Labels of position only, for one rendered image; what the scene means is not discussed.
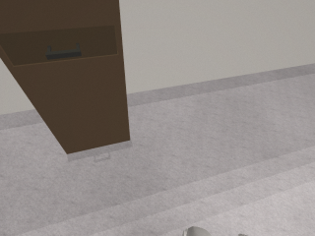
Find drawer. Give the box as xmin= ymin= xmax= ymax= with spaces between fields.
xmin=0 ymin=24 xmax=117 ymax=66

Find handle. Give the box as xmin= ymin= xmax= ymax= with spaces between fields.
xmin=45 ymin=42 xmax=82 ymax=60

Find cabinet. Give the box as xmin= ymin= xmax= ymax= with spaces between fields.
xmin=0 ymin=0 xmax=130 ymax=154

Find right robot thigh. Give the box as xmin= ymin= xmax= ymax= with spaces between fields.
xmin=182 ymin=226 xmax=212 ymax=236

